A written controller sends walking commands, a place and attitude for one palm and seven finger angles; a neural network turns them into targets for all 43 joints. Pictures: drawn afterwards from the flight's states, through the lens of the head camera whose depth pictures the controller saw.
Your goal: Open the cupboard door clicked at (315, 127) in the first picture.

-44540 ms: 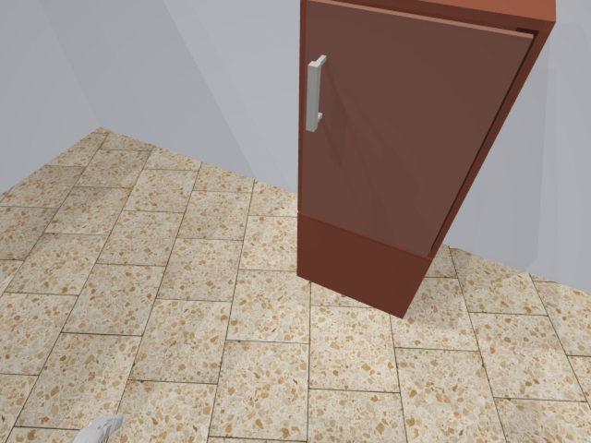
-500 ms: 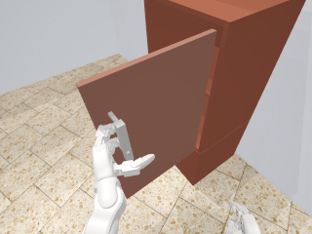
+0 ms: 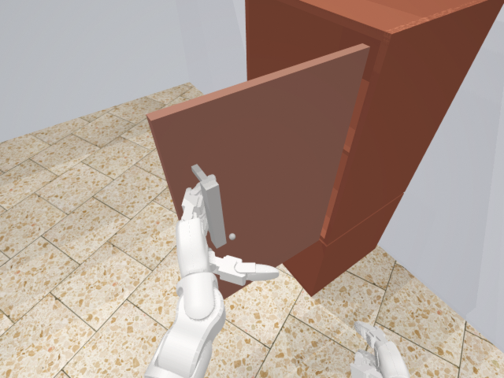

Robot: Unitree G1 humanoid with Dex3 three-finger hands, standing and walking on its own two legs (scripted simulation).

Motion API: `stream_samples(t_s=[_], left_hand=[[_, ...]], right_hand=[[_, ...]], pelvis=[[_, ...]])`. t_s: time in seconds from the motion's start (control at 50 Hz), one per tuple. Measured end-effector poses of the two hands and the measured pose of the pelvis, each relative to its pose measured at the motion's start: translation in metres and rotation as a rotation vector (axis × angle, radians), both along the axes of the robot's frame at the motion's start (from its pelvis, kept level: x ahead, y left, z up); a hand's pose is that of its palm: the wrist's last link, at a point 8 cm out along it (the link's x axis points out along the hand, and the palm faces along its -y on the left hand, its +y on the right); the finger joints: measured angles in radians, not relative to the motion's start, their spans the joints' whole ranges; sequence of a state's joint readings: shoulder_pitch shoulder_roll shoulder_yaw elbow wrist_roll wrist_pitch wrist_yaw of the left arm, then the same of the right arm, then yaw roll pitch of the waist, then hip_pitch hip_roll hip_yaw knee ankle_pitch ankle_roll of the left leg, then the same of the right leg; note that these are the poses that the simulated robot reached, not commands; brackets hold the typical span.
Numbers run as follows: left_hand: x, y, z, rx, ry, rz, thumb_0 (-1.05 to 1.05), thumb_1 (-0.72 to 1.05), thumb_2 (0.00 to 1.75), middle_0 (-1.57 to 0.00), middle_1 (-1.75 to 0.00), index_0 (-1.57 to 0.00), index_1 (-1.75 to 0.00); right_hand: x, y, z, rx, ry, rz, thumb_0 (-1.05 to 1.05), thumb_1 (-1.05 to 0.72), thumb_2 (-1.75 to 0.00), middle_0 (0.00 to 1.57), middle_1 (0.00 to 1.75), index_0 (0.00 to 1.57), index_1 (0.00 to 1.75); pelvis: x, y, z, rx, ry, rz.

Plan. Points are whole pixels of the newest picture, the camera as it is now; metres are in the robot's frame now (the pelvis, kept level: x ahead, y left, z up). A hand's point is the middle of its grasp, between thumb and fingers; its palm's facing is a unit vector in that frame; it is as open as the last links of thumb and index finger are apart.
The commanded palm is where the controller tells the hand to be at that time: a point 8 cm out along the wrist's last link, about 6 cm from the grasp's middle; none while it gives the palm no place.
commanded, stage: slide the hand sideways off the handle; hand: left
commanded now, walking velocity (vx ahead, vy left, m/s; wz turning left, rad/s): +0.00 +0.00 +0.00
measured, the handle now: (208, 207) +0.36 +0.10 +0.09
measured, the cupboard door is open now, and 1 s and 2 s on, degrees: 88 92 92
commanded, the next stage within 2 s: draw the hand back to the body in 1.16 s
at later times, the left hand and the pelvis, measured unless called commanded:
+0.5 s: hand (222, 271) +0.25 +0.06 +0.09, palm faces -0.11 -0.99 -0.03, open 16.3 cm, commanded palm +0.23 +0.12 +0.09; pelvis +0.00 -0.01 +0.00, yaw -1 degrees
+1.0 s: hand (175, 293) +0.21 +0.12 +0.09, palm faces -0.05 -1.00 -0.06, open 16.3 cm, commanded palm +0.18 +0.18 +0.09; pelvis +0.02 -0.02 -0.01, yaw +0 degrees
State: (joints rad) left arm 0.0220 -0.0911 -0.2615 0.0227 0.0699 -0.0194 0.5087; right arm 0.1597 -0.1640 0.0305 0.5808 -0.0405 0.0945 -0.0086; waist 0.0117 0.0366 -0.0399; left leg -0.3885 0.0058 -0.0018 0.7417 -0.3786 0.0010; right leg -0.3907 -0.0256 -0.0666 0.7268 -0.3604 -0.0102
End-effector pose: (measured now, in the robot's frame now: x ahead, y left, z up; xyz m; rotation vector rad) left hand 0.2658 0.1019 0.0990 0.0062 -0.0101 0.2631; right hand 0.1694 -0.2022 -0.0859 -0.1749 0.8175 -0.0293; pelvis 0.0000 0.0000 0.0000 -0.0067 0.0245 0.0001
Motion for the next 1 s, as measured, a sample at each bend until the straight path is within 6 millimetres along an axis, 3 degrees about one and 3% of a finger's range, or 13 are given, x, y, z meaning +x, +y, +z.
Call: stream_samples(t_s=[0.12, 0.2, 0.28, 0.42, 0.7, 1.0], left_hand=[[-0.008, 0.015, -0.002, 0.105, -0.039, -0.337, -0.01, -0.5, 0.3, -0.21, -0.41, -0.15, -0.41], [-0.012, 0.015, -0.002, 0.045, -0.023, -0.459, -0.01, -0.51, 0.3, -0.18, -0.36, -0.11, -0.36], [-0.013, 0.01, -0.004, -0.03, -0.006, -0.424, -0.01, -0.51, 0.3, -0.16, -0.32, -0.12, -0.33], [-0.025, 0.008, -0.002, 0.003, -0.025, -0.384, -0.01, -0.5, 0.3, -0.13, -0.3, -0.15, -0.31], [-0.044, 0.038, -0.005, 0.026, 0.011, -0.347, -0.01, -0.5, 0.3, -0.18, -0.31, -0.16, -0.31], [-0.071, 0.075, -0.006, 0.052, 0.03, -0.312, -0.01, -0.5, 0.3, -0.17, -0.3, -0.15, -0.31]], right_hand=[[-0.01, -0.004, -0.001, -0.009, -0.012, -0.007, 0.01, -0.9, -0.89, 0.21, 0.3, 0.2, 0.3], [-0.013, -0.006, -0.001, -0.004, -0.05, -0.027, 0.01, -0.9, -0.89, 0.2, 0.3, 0.2, 0.3], [-0.012, -0.005, 0.003, 0.006, -0.09, -0.03, 0.02, -0.9, -0.89, 0.2, 0.3, 0.2, 0.3], [-0.005, -0.005, 0.013, 0.032, -0.142, -0.012, 0.02, -0.9, -0.89, 0.2, 0.3, 0.2, 0.3], [0.015, -0.027, 0.015, 0.006, -0.18, -0.011, 0.02, -0.9, -0.89, 0.2, 0.3, 0.2, 0.3], [0.02, -0.043, 0.01, -0.026, -0.197, -0.027, 0.02, -0.9, -0.89, 0.2, 0.3, 0.2, 0.3]], pelvis=[[-0.003, 0.002, -0.002, 0.002, -0.001, 0.007], [-0.005, 0.005, -0.002, -0.003, -0.009, 0.01], [-0.006, 0.006, -0.002, 0.003, -0.007, 0.004], [-0.001, -0.001, -0.001, 0.013, 0.001, -0.015], [0.01, -0.016, -0.002, 0.009, 0.02, -0.006], [0.02, -0.021, -0.007, 0.005, 0.05, 0.006]])
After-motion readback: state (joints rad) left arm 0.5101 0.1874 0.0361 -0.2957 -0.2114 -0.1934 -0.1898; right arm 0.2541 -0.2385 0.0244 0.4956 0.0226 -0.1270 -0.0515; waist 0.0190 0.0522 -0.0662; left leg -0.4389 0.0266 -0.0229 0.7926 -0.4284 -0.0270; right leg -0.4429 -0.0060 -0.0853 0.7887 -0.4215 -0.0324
